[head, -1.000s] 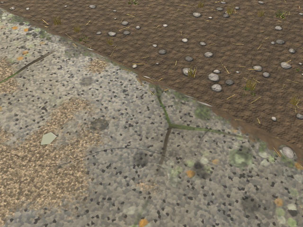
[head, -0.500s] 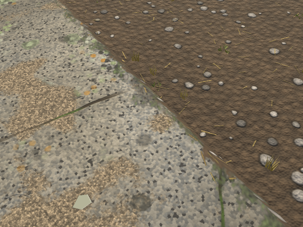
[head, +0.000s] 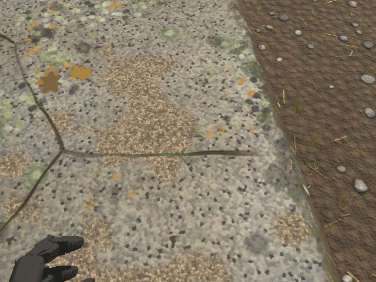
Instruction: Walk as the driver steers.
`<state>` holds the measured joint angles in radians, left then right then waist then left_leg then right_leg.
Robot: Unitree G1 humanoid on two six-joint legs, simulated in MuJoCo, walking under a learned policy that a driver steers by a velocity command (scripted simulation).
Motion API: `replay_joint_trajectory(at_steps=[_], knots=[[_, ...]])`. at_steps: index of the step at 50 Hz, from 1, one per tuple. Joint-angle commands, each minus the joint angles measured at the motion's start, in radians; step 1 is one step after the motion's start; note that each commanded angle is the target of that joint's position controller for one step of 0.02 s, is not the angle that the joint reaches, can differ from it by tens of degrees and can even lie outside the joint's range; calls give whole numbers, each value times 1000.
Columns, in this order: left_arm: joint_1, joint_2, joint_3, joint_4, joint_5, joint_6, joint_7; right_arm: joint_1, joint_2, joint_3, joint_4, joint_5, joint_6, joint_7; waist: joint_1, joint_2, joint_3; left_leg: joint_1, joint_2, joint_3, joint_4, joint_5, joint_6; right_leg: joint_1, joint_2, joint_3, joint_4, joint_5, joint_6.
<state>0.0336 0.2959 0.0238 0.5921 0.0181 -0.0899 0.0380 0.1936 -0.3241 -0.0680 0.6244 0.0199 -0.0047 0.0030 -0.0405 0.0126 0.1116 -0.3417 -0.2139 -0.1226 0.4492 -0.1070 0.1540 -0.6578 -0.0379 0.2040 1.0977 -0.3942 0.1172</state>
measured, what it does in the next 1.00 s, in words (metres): walks ahead, turning left: right foot, then left foot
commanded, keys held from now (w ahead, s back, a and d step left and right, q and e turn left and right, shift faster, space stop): q+shift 0.32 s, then w+q+shift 0.22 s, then w+shift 0.44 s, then shift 0.02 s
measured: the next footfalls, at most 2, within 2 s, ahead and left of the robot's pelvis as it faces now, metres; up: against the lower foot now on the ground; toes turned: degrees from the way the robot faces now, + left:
right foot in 0.20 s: +0.28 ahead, -0.15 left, +0.00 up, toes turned +23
left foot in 0.62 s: +0.08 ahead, +0.03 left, +0.00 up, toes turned +40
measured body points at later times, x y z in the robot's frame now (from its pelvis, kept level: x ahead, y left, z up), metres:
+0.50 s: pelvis +0.13 -0.07 +0.01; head +0.14 -0.05 +0.46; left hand +0.12 +0.25 -0.09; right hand +0.39 -0.27 -0.07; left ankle +0.07 +0.04 -0.67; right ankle +0.24 -0.17 -0.73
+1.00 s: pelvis +0.31 +0.11 -0.03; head +0.33 +0.15 +0.42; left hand +0.33 +0.44 -0.11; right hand +0.44 -0.14 -0.14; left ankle +0.05 +0.00 -0.73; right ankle +0.50 +0.16 -0.72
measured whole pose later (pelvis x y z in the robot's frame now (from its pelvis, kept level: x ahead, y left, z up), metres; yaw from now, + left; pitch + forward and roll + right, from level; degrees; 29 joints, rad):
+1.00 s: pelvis +0.31 +0.11 -0.03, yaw +43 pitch +3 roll -2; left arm 0.01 0.27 0.02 0.64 0.03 -0.01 -0.06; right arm 0.55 -0.28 -0.03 0.88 -0.02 -0.07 0.00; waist -0.09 0.00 0.02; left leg 0.30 -0.02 -0.06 0.13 -0.45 0.07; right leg -0.64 0.00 -0.12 0.62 -0.12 -0.09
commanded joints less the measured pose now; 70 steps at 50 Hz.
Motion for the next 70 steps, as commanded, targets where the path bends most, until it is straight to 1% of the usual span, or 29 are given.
replay_joint_trajectory(at_steps=[1,8,9,10,11,13,17,21,26,27,29,30,31,32,33,34,37,46,48,50,51,52,53,54,55,56,58,64,70], knots=[[107,74,31,-26,-3,15,3,-74,-174,-63,-85,15,21,-40,72,-25,-263,4,181,-225,-24,596,86,195,101,-100,-237,188,14],[37,122,67,-34,-21,13,-15,-88,-104,-49,-106,10,49,-53,62,139,-226,35,159,-410,114,80,-33,374,105,-9,-658,381,-20],[64,128,72,-25,-17,8,-15,-62,-68,-38,-104,10,47,-46,66,83,-245,-2,114,-363,245,-148,-68,493,24,8,-751,491,-66],[69,158,74,-42,-2,16,-5,44,10,-16,-92,-5,45,-40,10,-94,-309,-146,29,-224,493,-540,-115,688,-210,193,-694,698,-175],[98,172,75,-43,35,34,-4,149,-65,-30,-117,8,41,-26,-48,-261,-374,-274,19,-131,660,-646,-163,742,-412,453,-713,749,-360],[39,90,70,-68,16,50,5,67,-209,-70,-79,16,51,-21,13,-163,-266,-340,159,-50,834,-440,-230,612,-309,334,-751,370,-359],[13,111,72,-55,5,81,25,57,-121,-47,-93,4,75,-31,11,-137,-191,-288,222,91,838,-261,-243,417,-165,23,-829,228,-283],[105,165,101,-18,-23,60,16,26,-111,-36,-104,7,48,-8,55,-195,-245,-290,293,137,686,-269,-207,509,-233,23,-922,-174,-274],[4,201,123,-13,-40,31,-15,138,-106,-41,-15,3,44,3,-28,-204,-184,41,285,245,403,-293,-126,334,-232,-163,-980,-204,-218],[68,177,108,7,47,59,-33,114,-101,-26,-46,-59,70,60,-10,-156,-226,116,236,289,319,-387,-90,330,-251,-241,-944,-217,-181],[13,155,102,6,45,95,-39,247,-53,-15,19,-35,69,82,-85,-62,-147,291,187,345,88,-282,-58,203,-182,-365,-725,-257,-128],[8,89,82,12,49,104,-43,364,-49,-17,92,-41,54,67,-136,162,-74,405,174,252,16,-344,-37,22,-80,-456,-350,-274,-111],[-25,-65,27,-12,54,111,-53,380,-58,8,64,-40,33,60,-131,321,10,374,366,-119,31,-580,-2,-317,-12,-389,71,-302,-109],[-91,-82,10,-102,44,99,-55,270,-150,2,-20,-36,20,32,-84,253,4,309,539,-498,-216,-662,85,-482,-13,-260,132,-123,-93],[-163,6,25,-160,46,70,-65,248,-211,-32,-26,-62,15,2,-91,160,-2,293,612,-684,-397,-840,153,-511,-62,-182,110,23,-78],[-131,87,44,-124,44,50,-74,215,-205,-32,-23,-66,5,-13,-60,87,16,293,589,-587,-382,-773,144,-477,-83,-179,65,150,-65],[2,137,64,-23,38,65,-96,230,-131,-5,19,-45,-45,-6,-19,62,-2,277,431,-275,-370,-471,80,-273,-78,-208,-58,284,-45],[-201,38,18,-57,9,70,-117,349,-90,5,173,-33,-83,-3,-57,80,49,445,407,-13,-416,192,52,-94,-3,-321,-432,374,-162],[-134,50,21,-42,11,69,-101,312,-122,3,195,-36,-87,-8,-1,98,-10,461,407,52,-311,673,26,98,65,-361,-481,291,-218],[159,104,45,38,10,65,-68,307,-170,-11,222,-56,-79,-17,136,144,-171,463,415,75,38,1111,-2,408,151,-364,-457,169,-257],[387,130,58,106,19,55,-49,263,-168,-12,222,-53,-74,-23,250,115,-261,325,382,101,328,1003,-29,666,96,-305,-513,215,-278],[487,237,88,128,52,46,-33,339,-55,16,188,-21,-79,-11,215,-86,-403,29,257,118,711,524,-66,958,-157,45,-563,-36,-341],[493,263,93,143,43,41,-44,384,-6,22,192,-2,-88,-6,163,-319,-522,-180,41,15,1021,-345,-85,1060,-389,593,-744,163,-434],[363,212,87,126,22,36,-51,297,-57,13,184,-13,-86,-18,123,-153,-397,-246,116,-64,1070,-285,-71,935,-358,480,-736,352,-428],[273,58,51,76,-34,10,-44,202,-86,12,154,36,-95,-12,147,-123,-272,-262,195,-65,1069,-319,-97,821,-336,264,-758,486,-406],[233,54,48,106,-33,-10,-50,142,-77,10,135,43,-91,-16,105,-34,-183,-256,245,-31,995,-292,-105,687,-295,132,-777,616,-377],[181,20,39,130,-7,-39,-49,136,-72,-8,135,30,-55,-22,42,-62,-117,-177,301,-24,882,-253,-116,533,-237,-52,-835,712,-327],[32,109,61,123,-19,-31,-17,68,10,9,47,-3,-14,-2,0,-81,-70,-101,301,133,387,72,-171,375,-125,-397,-895,834,-289],[38,163,83,114,-65,40,6,75,-85,-40,1,-8,8,52,-13,-72,-162,-31,225,215,211,94,-101,604,-187,-431,-634,952,-235]])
